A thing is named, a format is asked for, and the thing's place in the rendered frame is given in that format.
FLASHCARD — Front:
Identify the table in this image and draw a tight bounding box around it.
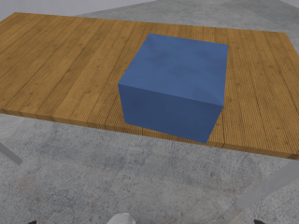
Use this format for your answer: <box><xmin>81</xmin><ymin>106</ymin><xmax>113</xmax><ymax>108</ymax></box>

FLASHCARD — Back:
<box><xmin>0</xmin><ymin>12</ymin><xmax>299</xmax><ymax>210</ymax></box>

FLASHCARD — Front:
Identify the robot left thigh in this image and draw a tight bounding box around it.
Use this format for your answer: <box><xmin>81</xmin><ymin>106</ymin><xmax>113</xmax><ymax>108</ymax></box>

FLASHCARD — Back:
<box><xmin>107</xmin><ymin>214</ymin><xmax>136</xmax><ymax>224</ymax></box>

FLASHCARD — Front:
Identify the carton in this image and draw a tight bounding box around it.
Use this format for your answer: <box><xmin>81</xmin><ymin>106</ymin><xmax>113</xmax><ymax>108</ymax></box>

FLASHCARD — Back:
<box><xmin>118</xmin><ymin>33</ymin><xmax>228</xmax><ymax>144</ymax></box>

